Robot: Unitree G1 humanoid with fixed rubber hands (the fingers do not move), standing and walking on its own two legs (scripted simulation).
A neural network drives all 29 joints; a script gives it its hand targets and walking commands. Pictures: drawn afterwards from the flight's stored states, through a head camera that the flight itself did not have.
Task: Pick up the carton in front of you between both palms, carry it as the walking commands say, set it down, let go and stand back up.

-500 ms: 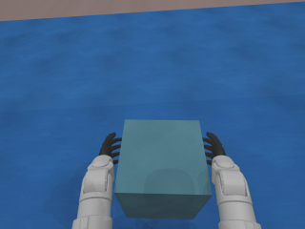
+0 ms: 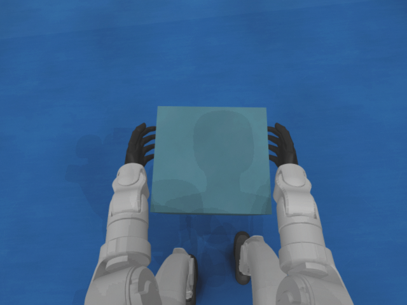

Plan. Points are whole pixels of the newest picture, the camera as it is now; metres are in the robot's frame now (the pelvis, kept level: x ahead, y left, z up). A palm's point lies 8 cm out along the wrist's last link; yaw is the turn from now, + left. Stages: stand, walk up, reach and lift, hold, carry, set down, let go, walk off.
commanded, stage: set down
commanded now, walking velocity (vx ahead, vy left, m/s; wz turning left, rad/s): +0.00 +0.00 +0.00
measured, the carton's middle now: (209, 169) +0.38 +0.01 -0.13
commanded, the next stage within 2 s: none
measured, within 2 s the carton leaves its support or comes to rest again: neither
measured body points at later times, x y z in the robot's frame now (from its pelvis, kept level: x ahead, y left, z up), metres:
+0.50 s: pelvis -0.02 +0.01 -0.14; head +0.21 +0.01 +0.25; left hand +0.43 +0.18 -0.21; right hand +0.43 -0.12 -0.22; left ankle +0.02 +0.13 -0.69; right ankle +0.11 -0.10 -0.69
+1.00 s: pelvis -0.04 +0.01 -0.26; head +0.27 +0.01 +0.07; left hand +0.47 +0.16 -0.37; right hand +0.46 -0.14 -0.38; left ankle +0.02 +0.13 -0.69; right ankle +0.11 -0.10 -0.69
